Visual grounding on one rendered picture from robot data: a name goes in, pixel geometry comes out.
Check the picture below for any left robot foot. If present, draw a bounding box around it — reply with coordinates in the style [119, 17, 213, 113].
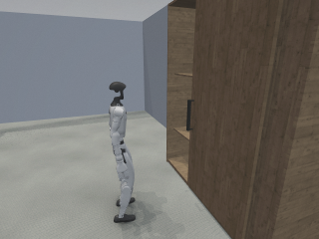
[116, 197, 136, 207]

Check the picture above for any handle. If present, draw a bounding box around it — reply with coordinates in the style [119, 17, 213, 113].
[186, 100, 194, 131]

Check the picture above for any wardrobe door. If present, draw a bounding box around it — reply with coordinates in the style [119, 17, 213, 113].
[187, 0, 284, 239]
[244, 0, 319, 239]

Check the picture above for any robot right forearm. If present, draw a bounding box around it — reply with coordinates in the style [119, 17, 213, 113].
[112, 132, 124, 163]

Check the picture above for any robot right hand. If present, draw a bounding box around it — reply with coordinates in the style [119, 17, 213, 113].
[117, 162, 129, 181]

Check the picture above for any robot right thigh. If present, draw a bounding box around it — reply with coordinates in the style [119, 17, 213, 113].
[121, 151, 135, 191]

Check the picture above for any robot right upper arm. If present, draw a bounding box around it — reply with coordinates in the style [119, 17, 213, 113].
[110, 107, 124, 138]

